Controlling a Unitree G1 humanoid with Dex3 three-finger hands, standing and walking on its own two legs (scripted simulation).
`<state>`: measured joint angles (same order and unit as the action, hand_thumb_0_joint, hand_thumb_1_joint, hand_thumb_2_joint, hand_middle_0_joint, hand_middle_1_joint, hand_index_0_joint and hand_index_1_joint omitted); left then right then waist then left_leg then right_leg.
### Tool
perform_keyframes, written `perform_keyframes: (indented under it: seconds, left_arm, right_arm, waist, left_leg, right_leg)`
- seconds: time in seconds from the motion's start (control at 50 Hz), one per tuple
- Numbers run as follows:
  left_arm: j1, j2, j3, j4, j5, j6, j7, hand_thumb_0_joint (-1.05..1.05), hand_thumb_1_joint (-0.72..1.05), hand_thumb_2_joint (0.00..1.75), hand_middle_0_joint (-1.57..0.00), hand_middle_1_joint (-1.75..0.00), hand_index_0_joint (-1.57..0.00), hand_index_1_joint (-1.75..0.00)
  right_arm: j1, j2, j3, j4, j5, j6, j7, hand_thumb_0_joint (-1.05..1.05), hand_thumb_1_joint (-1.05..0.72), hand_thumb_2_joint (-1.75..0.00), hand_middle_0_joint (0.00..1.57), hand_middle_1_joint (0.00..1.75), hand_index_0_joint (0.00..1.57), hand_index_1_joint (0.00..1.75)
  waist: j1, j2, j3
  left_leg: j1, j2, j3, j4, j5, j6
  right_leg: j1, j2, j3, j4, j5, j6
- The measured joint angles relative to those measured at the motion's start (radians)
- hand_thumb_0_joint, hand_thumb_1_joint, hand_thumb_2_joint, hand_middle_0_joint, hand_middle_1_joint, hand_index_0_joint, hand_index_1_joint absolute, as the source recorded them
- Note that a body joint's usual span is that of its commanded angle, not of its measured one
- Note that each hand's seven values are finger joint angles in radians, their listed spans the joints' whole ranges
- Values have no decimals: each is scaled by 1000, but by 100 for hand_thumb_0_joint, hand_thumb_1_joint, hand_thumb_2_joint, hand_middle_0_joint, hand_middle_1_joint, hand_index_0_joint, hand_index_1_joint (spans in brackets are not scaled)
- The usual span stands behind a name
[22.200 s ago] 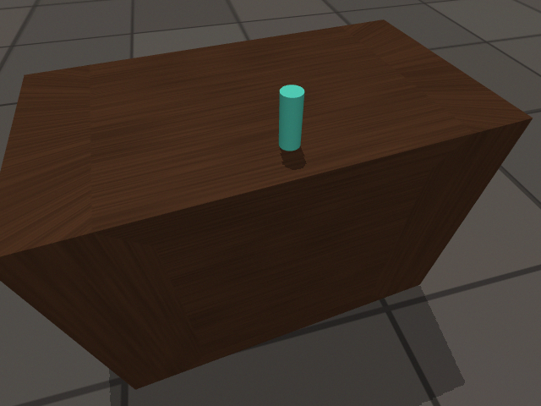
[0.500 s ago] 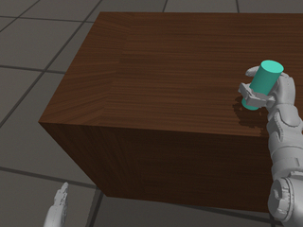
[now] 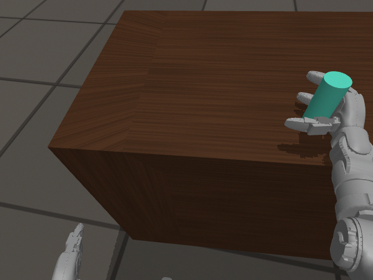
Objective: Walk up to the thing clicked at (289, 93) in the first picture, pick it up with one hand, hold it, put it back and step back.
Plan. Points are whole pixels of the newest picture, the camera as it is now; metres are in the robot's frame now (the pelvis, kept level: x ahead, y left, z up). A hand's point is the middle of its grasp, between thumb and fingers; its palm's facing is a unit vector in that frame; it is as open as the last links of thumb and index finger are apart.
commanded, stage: withdraw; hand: right
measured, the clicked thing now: (323, 104) +0.46 -0.22 +0.12
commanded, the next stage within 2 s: rise in 0.38 s
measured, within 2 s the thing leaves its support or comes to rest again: neither
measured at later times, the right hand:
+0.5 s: hand out of the picture +0.46 -0.27 +0.25, palm faces +0.21 +0.98 -0.04, open 17.3 cm
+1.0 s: hand out of the picture +0.38 -0.40 +0.24, palm faces +0.58 +0.75 -0.32, open 17.7 cm
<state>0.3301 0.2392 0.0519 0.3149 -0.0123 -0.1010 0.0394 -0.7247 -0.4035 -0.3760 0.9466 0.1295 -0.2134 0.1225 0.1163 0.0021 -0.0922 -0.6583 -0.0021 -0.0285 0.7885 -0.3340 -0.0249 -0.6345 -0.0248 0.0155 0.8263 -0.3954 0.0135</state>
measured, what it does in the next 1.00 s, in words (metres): stands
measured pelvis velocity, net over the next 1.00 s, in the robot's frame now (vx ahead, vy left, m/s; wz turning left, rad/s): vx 0.02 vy -0.01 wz -0.01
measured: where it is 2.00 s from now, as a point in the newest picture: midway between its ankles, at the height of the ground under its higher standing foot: outside the picture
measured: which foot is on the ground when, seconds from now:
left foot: down 0.00-1.00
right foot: down 0.00-1.00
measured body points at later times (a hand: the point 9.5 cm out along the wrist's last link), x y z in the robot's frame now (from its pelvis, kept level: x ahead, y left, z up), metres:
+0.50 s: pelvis +0.01 +0.00 +0.02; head +0.03 +0.01 +0.46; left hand +0.16 +0.26 -0.05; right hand +0.44 -0.32 +0.25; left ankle +0.03 +0.14 -0.70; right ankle +0.00 -0.13 -0.70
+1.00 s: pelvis +0.02 -0.01 +0.03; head +0.04 +0.00 +0.48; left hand +0.19 +0.25 -0.04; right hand +0.35 -0.43 +0.25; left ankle +0.03 +0.14 -0.70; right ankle +0.00 -0.13 -0.70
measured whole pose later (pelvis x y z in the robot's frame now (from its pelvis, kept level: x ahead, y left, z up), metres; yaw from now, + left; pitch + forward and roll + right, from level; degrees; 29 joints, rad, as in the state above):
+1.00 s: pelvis +0.02 -0.01 +0.03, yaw -1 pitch +6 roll +2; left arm 0.34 0.27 0.06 0.42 -0.05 -0.10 0.02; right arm -0.53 -0.71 -0.48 0.70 0.00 -0.06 0.02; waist -0.01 -0.05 -0.10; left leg -0.40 0.00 -0.01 0.56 -0.27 -0.02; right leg -0.40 -0.03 0.03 0.63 -0.34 0.01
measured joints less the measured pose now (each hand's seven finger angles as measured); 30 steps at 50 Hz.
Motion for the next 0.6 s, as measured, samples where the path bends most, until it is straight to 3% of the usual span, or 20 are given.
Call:
perform_keyframes:
  seconds: [0.22, 0.36, 0.44, 0.52, 0.56, 0.6]
  left_arm:
    - [26, 1, -2, -44, -3, 11, 1, -1, -50, 4, -6, -6, -6, -5]
    - [27, 9, -4, 13, -17, 13, 13, -1, -50, 3, -5, -5, -6, -5]
    - [8, 10, -8, 76, -25, 10, 19, -1, -50, 3, -5, -5, -6, -5]
    - [-7, 13, -35, 125, -34, -1, 27, -1, -50, 3, -5, -5, -6, -4]
    - [-18, 6, -39, 127, -31, -1, 22, -1, -51, 3, -5, -5, -6, -5]
    - [-23, 0, -31, 126, -32, -4, 13, -1, -51, 3, -5, -5, -6, -5]
  right_arm:
    - [30, 3, -18, -83, -3, 37, -9, 0, 38, -18, 34, 26, 33, 25]
    - [-23, -64, -47, -111, -3, 107, -13, -1, 45, -9, 17, 13, 16, 12]
    - [-80, -140, -52, -88, 5, 178, 31, -1, 50, -6, 11, 9, 11, 8]
    - [-139, -197, -38, -33, 20, 247, 122, -1, 54, -5, 8, 7, 7, 6]
    - [-152, -231, -19, -18, -34, 251, 127, -1, 55, -4, 7, 7, 7, 6]
    - [-165, -263, -6, 21, -61, 235, 106, -1, 56, -4, 7, 7, 7, 6]
  waist:
    - [-3, -4, -6]
    - [-25, -20, -15]
    - [-42, -39, -15]
    - [-58, -49, -17]
    - [-61, -46, -14]
    - [-62, -43, -8]
  left_leg:
    - [37, -1, -1, -19, -1, 1]
    - [110, -1, 4, -64, 6, 3]
    - [139, 3, 7, -89, 14, 3]
    - [163, 10, 12, -112, 23, 2]
    - [168, 12, 9, -120, 27, 1]
    - [173, 13, 6, -128, 32, 2]
  right_leg:
    - [39, -1, -2, -22, 0, 2]
    - [110, -3, 2, -65, 8, 3]
    - [138, 1, 4, -92, 19, 2]
    - [160, 8, 9, -121, 34, 0]
    - [170, 9, 6, -135, 41, 0]
    - [178, 10, 3, -150, 49, 0]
